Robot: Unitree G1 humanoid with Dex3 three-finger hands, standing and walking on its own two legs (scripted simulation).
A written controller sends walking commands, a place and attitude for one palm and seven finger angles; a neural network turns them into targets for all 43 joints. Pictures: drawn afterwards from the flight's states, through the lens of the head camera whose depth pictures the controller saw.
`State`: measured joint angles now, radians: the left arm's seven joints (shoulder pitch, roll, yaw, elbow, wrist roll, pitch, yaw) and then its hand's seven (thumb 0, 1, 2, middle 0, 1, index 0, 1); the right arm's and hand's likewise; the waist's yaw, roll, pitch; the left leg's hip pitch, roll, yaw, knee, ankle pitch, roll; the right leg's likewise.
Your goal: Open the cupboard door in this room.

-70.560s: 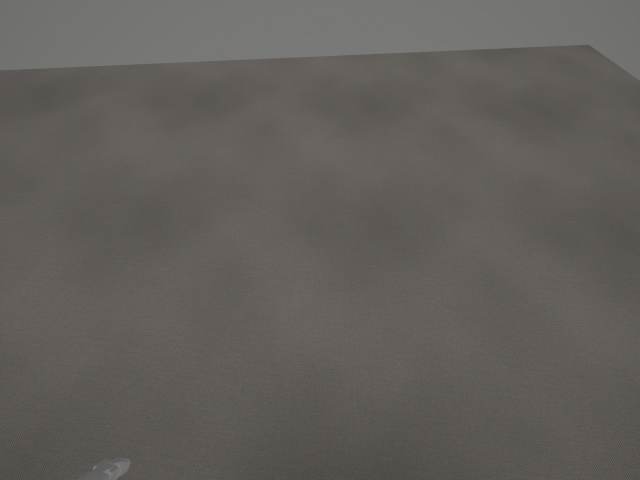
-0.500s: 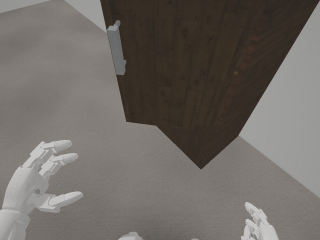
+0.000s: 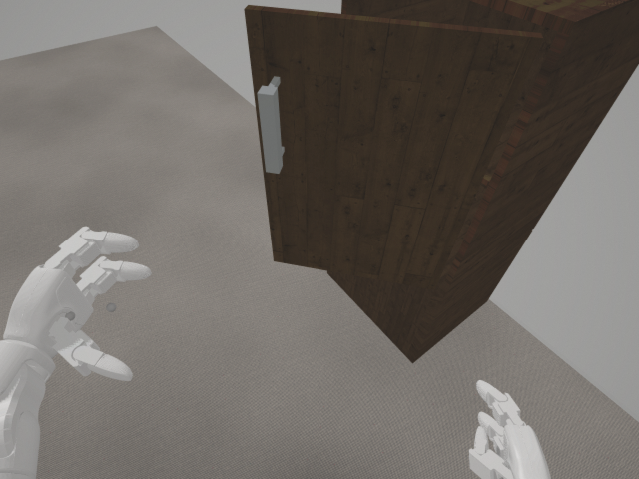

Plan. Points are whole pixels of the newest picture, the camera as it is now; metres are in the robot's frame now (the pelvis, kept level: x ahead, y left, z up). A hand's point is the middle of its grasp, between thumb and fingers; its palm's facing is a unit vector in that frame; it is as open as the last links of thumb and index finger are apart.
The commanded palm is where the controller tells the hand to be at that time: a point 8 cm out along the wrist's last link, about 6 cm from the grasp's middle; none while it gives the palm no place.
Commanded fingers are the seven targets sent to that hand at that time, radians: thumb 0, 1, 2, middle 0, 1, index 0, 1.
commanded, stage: raise the hand with hooked fingers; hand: left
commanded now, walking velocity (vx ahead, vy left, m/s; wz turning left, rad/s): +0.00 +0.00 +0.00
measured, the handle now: (274, 125) +0.64 +0.13 +0.11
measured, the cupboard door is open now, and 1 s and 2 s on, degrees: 41 41 41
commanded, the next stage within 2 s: move the hooked fingers beside the handle in 0.68 s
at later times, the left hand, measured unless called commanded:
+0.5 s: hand (118, 273) +0.30 +0.26 +0.12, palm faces -0.09 -1.00 -0.04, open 14.0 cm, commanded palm +0.27 +0.31 +0.13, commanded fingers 0.00 -0.50 0.30 -0.30 -1.20 -0.30 -1.20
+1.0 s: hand (137, 254) +0.33 +0.25 +0.12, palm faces -0.08 -1.00 -0.01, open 14.0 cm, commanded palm +0.32 +0.29 +0.13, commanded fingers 0.00 -0.50 0.30 -0.30 -1.20 -0.30 -1.20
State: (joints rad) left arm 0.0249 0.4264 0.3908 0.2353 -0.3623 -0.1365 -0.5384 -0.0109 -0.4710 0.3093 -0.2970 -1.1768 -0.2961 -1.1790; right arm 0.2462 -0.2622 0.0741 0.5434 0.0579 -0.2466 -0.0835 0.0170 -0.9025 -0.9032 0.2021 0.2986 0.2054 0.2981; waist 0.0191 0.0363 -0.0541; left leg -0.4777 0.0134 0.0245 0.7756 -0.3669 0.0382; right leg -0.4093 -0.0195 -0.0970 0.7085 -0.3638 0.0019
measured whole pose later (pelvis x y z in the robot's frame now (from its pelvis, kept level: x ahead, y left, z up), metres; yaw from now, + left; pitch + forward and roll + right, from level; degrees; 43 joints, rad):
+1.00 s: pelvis +0.00 -0.02 +0.01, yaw +0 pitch +4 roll -1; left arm -0.28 0.48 0.42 0.56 -0.34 -0.14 -0.59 -0.01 -0.50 0.30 -0.30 -1.20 -0.30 -1.20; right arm 0.27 -0.30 0.06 0.59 0.07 -0.20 -0.11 0.02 -0.90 -0.90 0.20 0.30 0.20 0.30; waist 0.00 0.03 -0.04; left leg -0.45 0.02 0.02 0.70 -0.33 0.01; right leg -0.40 0.00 -0.10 0.66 -0.34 -0.02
